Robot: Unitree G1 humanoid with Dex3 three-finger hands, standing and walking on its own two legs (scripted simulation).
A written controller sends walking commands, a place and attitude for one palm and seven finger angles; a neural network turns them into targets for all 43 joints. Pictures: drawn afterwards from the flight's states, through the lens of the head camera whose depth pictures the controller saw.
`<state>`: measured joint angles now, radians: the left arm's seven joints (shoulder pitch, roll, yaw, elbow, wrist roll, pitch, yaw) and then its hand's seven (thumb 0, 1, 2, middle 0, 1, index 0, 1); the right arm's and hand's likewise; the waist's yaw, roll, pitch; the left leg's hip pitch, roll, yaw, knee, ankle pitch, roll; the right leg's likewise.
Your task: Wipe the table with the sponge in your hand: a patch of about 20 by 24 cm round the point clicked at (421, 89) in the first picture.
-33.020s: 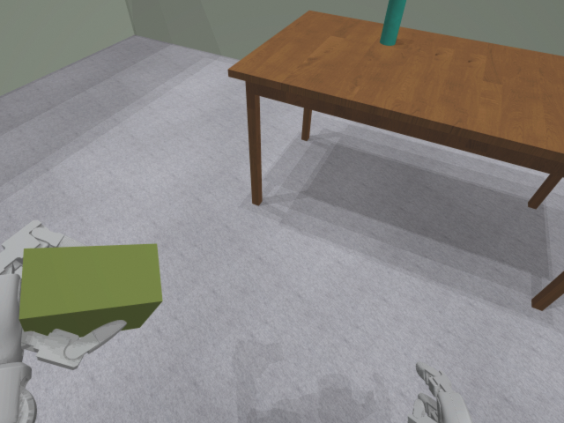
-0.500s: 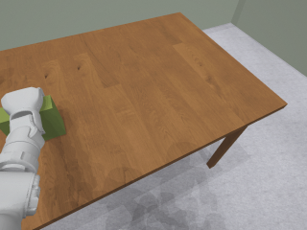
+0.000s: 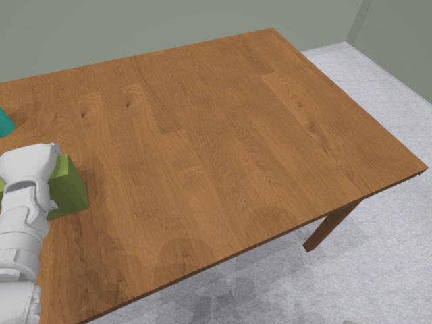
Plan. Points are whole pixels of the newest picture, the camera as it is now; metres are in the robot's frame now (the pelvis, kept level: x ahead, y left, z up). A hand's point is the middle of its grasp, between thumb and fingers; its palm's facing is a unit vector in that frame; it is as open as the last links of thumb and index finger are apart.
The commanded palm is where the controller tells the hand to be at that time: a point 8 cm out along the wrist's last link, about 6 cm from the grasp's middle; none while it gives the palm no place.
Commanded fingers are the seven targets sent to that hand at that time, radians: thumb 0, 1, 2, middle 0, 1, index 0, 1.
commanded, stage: wipe back along the first lane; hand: left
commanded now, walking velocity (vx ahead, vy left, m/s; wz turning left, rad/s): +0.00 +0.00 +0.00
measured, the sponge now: (48, 196) +0.35 +0.37 -0.01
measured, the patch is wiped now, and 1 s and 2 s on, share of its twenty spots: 1.00 1.00 1.00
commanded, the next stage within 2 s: lift the sponge slowly off the table in 1.44 s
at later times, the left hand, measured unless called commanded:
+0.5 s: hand (42, 200) +0.32 +0.35 +0.02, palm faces -0.08 -0.02 -1.00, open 10.1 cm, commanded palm +0.29 +0.32 +0.06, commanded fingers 0.00 0.10 1.30 -1.20 -1.60 -1.20 -1.60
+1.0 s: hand (46, 225) +0.28 +0.32 +0.02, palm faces -0.05 -0.03 -1.00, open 10.1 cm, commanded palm +0.24 +0.30 +0.06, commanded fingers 0.00 0.10 1.30 -1.20 -1.60 -1.20 -1.60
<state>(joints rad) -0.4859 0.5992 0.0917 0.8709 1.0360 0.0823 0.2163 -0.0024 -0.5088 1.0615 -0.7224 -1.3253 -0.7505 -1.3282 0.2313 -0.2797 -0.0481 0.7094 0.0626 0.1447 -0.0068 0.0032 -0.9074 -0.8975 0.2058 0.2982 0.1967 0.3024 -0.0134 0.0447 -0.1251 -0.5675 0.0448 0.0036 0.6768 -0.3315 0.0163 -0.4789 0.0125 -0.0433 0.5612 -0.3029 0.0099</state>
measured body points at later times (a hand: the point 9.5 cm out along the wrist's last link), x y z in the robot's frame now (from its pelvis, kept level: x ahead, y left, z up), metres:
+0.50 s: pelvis -0.01 +0.01 +0.00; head +0.03 +0.01 +0.45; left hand +0.32 +0.35 +0.08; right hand +0.14 -0.24 -0.11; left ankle -0.01 +0.11 -0.72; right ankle -0.03 -0.13 -0.72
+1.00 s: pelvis +0.00 +0.00 +0.01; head +0.02 -0.01 +0.46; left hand +0.27 +0.32 +0.08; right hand +0.20 -0.23 -0.10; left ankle -0.01 +0.11 -0.72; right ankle -0.03 -0.13 -0.72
